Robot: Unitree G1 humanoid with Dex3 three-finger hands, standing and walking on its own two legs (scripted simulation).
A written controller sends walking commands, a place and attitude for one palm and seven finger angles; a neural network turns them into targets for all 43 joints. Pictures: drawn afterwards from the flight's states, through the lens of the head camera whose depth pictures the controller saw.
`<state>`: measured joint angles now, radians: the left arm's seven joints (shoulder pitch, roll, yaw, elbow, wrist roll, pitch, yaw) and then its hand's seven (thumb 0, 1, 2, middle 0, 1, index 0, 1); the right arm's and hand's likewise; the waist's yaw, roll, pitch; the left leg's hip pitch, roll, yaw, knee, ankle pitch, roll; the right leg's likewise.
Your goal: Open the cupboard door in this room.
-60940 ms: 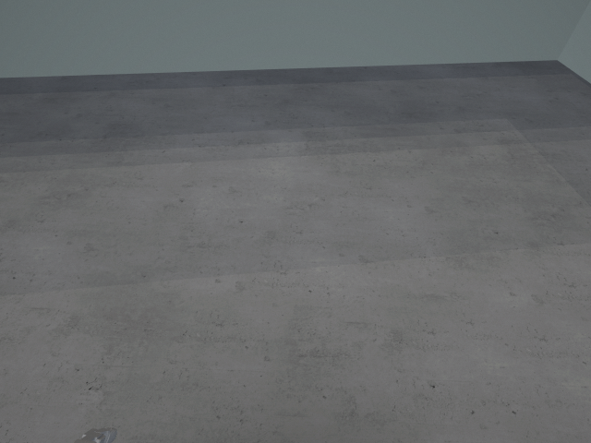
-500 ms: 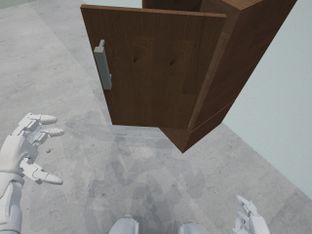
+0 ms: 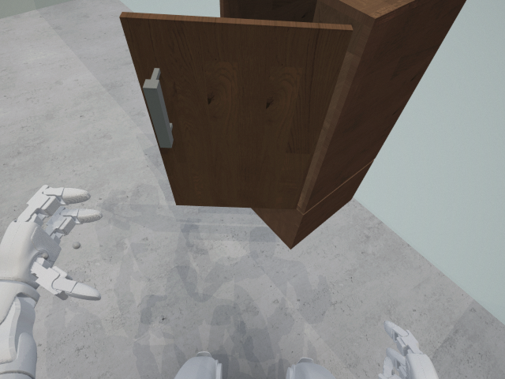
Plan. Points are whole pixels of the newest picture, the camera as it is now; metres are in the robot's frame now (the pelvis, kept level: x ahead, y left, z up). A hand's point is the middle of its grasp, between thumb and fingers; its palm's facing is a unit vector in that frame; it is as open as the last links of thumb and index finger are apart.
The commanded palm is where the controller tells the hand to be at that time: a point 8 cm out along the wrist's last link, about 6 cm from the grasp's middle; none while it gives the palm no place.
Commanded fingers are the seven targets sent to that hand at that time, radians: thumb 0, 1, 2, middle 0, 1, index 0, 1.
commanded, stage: move the hooked fingers beside the handle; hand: left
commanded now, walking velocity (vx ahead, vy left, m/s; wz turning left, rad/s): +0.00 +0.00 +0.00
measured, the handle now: (161, 109) +0.60 +0.22 +0.03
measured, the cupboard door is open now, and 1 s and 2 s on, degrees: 49 49 49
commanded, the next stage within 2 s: none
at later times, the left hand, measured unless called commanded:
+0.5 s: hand (95, 207) +0.35 +0.26 +0.05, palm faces +0.02 -1.00 -0.02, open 13.9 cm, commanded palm +0.33 +0.32 +0.05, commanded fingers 0.00 -0.50 0.30 -0.30 -1.20 -0.30 -1.20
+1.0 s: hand (113, 167) +0.44 +0.27 +0.05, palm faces +0.02 -1.00 -0.02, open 13.9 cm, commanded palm +0.42 +0.32 +0.05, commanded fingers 0.00 -0.50 0.30 -0.30 -1.20 -0.30 -1.20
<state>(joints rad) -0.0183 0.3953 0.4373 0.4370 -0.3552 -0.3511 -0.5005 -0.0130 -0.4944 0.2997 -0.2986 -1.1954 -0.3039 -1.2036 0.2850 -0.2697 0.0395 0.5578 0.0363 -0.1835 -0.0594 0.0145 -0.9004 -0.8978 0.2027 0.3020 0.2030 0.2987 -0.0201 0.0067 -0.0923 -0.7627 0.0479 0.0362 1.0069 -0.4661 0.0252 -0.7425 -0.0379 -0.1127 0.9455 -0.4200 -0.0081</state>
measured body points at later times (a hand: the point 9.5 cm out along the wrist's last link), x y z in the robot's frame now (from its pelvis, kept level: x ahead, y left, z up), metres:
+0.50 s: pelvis -0.01 -0.01 -0.01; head +0.08 +0.01 +0.44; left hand +0.34 +0.32 +0.06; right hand +0.12 -0.27 -0.10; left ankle +0.02 +0.10 -0.68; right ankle +0.03 -0.12 -0.68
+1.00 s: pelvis -0.01 +0.00 -0.02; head +0.11 +0.02 +0.42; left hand +0.43 +0.32 +0.05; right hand +0.05 -0.28 -0.12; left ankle +0.02 +0.10 -0.68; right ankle +0.03 -0.12 -0.68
